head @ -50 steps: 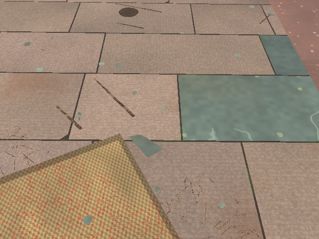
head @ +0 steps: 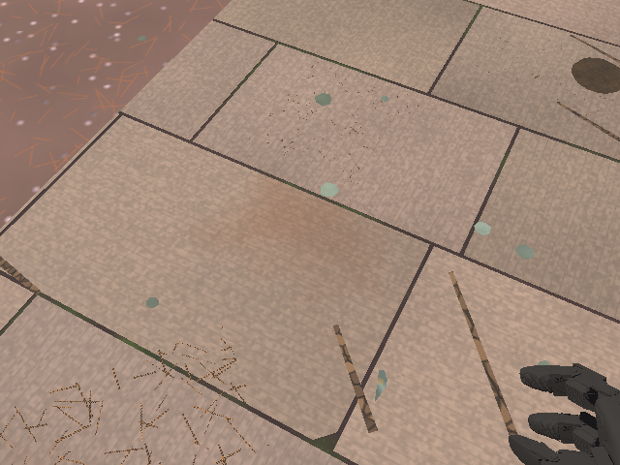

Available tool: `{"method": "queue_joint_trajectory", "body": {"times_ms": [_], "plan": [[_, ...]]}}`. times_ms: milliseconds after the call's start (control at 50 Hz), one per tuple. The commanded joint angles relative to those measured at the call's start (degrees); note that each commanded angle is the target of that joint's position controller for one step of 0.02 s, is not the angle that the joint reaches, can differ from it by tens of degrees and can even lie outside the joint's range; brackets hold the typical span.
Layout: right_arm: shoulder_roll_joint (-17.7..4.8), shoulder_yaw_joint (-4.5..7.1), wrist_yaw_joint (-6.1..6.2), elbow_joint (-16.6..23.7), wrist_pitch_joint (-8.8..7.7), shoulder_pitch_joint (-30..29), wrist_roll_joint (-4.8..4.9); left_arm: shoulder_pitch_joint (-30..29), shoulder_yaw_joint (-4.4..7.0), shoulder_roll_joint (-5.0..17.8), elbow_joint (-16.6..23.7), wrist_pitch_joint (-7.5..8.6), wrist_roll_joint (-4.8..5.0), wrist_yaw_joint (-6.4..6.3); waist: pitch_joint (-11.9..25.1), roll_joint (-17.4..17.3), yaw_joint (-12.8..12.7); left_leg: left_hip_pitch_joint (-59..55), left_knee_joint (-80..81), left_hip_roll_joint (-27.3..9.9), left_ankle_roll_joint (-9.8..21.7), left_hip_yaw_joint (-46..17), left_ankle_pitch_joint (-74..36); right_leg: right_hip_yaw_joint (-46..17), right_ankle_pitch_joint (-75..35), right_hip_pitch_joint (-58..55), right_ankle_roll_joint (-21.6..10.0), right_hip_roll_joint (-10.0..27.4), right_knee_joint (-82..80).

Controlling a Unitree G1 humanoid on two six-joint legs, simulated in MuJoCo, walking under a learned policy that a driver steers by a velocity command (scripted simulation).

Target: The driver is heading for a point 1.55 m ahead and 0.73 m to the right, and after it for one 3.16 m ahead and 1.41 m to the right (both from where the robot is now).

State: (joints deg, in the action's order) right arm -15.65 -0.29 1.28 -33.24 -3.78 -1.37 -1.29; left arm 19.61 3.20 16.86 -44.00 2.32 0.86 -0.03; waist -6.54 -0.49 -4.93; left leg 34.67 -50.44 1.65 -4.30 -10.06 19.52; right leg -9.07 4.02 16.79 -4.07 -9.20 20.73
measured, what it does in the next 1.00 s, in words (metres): walks ahead, turning right: left foot, then right foot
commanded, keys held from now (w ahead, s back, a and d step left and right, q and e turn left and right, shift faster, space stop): e+shift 0.82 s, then q+shift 0.18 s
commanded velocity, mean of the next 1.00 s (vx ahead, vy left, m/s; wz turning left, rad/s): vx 0.05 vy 0.00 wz -0.80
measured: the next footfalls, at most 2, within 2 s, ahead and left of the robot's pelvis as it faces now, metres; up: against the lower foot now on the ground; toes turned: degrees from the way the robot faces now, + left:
left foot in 0.16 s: +0.23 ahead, +0.12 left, +0.00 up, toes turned -21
right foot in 0.62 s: +0.07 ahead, -0.11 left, +0.00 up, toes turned -39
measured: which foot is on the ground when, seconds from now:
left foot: up 0.00-0.14, down 0.16-0.62, up 0.64-1.00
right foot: down 0.00-0.16, up 0.18-0.60, down 0.62-1.00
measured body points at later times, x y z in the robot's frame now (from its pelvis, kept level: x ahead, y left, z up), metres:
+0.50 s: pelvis +0.10 +0.04 +0.00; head +0.14 +0.02 +0.45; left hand +0.37 +0.23 -0.09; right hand +0.11 -0.28 -0.10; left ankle +0.20 +0.13 -0.74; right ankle +0.06 -0.10 -0.68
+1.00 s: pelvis +0.11 -0.01 +0.00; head +0.11 -0.05 +0.45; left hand +0.44 +0.02 -0.07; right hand -0.01 -0.31 -0.11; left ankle +0.24 +0.06 -0.71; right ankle +0.04 -0.08 -0.74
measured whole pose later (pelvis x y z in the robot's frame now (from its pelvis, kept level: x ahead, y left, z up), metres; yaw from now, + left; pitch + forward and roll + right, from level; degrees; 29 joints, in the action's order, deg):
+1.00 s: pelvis +0.11 -0.01 +0.00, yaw -49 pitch +1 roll +1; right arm -17.6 4.3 -0.1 -41.3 0.6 9.1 0.3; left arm 6.7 2.3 16.2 -35.1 -2.0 -1.2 -1.2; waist -1.5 -1.8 0.8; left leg 24.8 -43.3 -1.1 -4.3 -1.5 16.4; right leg -8.0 15.0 15.7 -2.7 -4.9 30.2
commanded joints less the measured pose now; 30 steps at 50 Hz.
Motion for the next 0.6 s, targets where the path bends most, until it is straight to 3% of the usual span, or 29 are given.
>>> {"method": "queue_joint_trajectory", "body": {"times_ms": [20, 100, 140, 160, 180, 200, 220, 240, 280, 320, 380, 460, 520, 560, 600], "plan": [[-5.50, 2.01, 0.18, 0.92, 0.95, 6.83, 0.43, -5.55, 3.68, 12.06, 6.45, -1.45, 1.10, -1.92, 15.14, 3.42, 6.36, -15.67, 7.83, 4.46, -1.12, 3.01, -10.19, -14.00, -25.03, 2.19, -7.41, 11.73, -0.89], [-6.56, 3.08, -0.16, 1.89, 0.99, 3.60, 1.17, -5.70, 3.64, 9.79, 7.84, -3.70, 1.06, -2.96, 11.91, 7.85, 5.63, -18.15, 18.78, 4.26, -1.12, -0.37, -12.08, -20.37, -5.52, 0.98, -3.84, 10.16, 1.32], [-7.28, 3.99, -0.32, 0.59, 0.17, 6.29, 1.39, -6.99, 3.32, 7.66, 9.01, -4.19, 1.29, -3.02, 10.76, 8.21, 6.83, -24.04, 29.44, 0.77, 1.05, -0.30, -19.13, -21.04, 3.51, 1.71, -1.16, 7.80, 6.76], [-8.65, 4.34, -0.04, 0.49, 0.21, 7.43, 0.66, -2.49, 2.30, 3.85, 8.54, -4.43, 0.96, -2.68, 14.23, 1.00, 4.86, -31.85, 31.48, -9.31, 5.75, -6.97, -21.74, -16.08, 23.56, 5.36, 1.08, 4.19, 17.43], [-10.63, 4.47, 0.36, 1.96, 1.10, 5.77, -1.07, 2.00, 1.88, 2.84, 9.03, -4.50, 0.67, -2.58, 14.74, -8.91, 1.68, -36.67, 30.45, -20.25, 13.14, -19.81, -31.30, -6.56, 36.76, 14.32, 3.30, -2.15, 27.75], [-9.93, 4.84, 0.07, 1.35, 1.61, 6.10, -1.81, 5.28, 2.78, 7.38, 9.77, -4.15, 0.23, -2.04, 16.37, -14.51, 0.18, -33.91, 33.20, -26.29, 18.36, -28.83, -25.03, -3.33, 34.56, 17.20, 5.32, 2.86, 37.94], [-6.96, 4.35, 0.12, 2.25, 1.68, 3.52, -1.06, 3.73, 3.99, 11.54, 8.42, -4.46, 0.59, -2.01, 12.71, -10.12, 0.91, -30.46, 33.78, -22.64, 17.91, -23.54, -19.11, -1.49, 29.20, 17.93, 7.38, 5.95, 43.13], [-5.38, 4.08, 0.27, 2.38, 1.97, 1.99, -0.53, 2.14, 4.72, 12.92, 7.65, -5.22, 0.90, -2.18, 10.13, -6.12, 1.51, -27.25, 33.24, -18.48, 15.73, -15.54, -14.03, -0.67, 24.64, 18.42, 8.58, 7.37, 46.03], [-5.77, 4.09, 0.71, 2.10, 2.51, 0.75, -0.01, 1.66, 4.43, 10.93, 7.97, -6.25, 0.58, -2.22, 8.34, -5.53, 1.61, -22.82, 33.83, -14.92, 15.01, -7.42, -15.20, 2.50, 19.81, 18.30, 10.20, 8.81, 52.03], [-6.13, 4.32, 1.13, 1.05, 2.77, 2.54, -0.37, -1.05, 3.54, 8.22, 9.88, -6.10, 0.68, -1.82, 7.88, -6.79, 2.94, -22.52, 35.02, -13.33, 15.86, -1.55, -17.85, 5.54, 17.01, 18.92, 11.04, 10.53, 50.33], [-7.57, 5.14, 1.46, -0.55, 3.14, 6.38, -0.52, -5.87, 2.86, 7.15, 12.47, -5.65, 0.63, -1.20, 10.00, -6.71, 5.73, -28.99, 35.18, -16.01, 18.27, 0.73, -20.95, 6.21, 15.87, 21.13, 11.79, 13.40, 44.57], [-10.37, 6.48, 0.72, -1.49, 3.36, 6.51, -0.08, -8.06, 2.37, 6.42, 13.85, -5.67, 0.40, -0.17, 11.51, -6.80, 6.25, -29.74, 35.14, -18.27, 18.50, 5.83, -22.00, 8.07, 14.83, 16.27, 10.67, 15.17, 35.92], [-11.77, 7.30, -0.31, -2.03, 3.32, 5.97, 0.61, -8.65, 2.50, 6.68, 14.19, -6.30, 0.51, 0.50, 11.60, -7.78, 6.01, -28.38, 34.12, -19.13, 17.19, 10.28, -23.22, 11.02, 14.83, 10.08, 8.80, 14.42, 28.34], [-12.38, 7.84, -1.02, -2.67, 3.03, 6.50, 1.64, -9.06, 2.87, 7.14, 14.70, -7.06, 0.58, 1.01, 11.93, -8.59, 5.72, -29.48, 31.85, -20.38, 15.74, 11.97, -24.67, 12.32, 15.13, 6.93, 7.11, 13.80, 22.47], [-11.98, 8.08, -1.26, -3.27, 2.88, 6.27, 2.75, -6.85, 3.62, 7.40, 14.13, -7.64, 0.68, 1.42, 12.64, -7.84, 3.53, -28.29, 26.38, -20.12, 12.02, 15.18, -22.72, 13.75, 10.22, 0.06, 4.26, 12.07, 11.98]]}}
Velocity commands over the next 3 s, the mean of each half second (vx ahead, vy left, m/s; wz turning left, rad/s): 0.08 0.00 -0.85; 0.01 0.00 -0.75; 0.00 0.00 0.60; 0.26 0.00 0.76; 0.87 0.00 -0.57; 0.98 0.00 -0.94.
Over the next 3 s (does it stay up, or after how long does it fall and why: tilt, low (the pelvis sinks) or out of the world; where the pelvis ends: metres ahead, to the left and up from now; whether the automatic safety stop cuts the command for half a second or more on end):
stays up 0.94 -0.11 -0.01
